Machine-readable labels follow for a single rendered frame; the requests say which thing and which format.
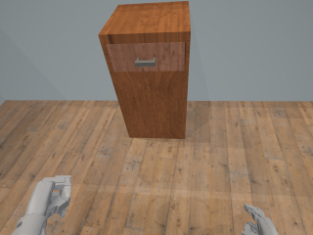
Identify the handle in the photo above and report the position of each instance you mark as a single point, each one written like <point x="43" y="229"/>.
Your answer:
<point x="145" y="63"/>

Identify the left robot hand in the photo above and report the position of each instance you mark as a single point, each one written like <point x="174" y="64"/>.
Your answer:
<point x="43" y="195"/>

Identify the drawer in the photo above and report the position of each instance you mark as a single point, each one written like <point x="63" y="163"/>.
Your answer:
<point x="170" y="56"/>

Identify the left robot forearm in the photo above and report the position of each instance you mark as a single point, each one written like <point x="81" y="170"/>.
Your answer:
<point x="31" y="224"/>

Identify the right robot hand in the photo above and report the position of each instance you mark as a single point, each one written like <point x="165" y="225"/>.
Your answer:
<point x="264" y="226"/>

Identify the cabinet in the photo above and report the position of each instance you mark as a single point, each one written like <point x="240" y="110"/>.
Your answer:
<point x="153" y="103"/>

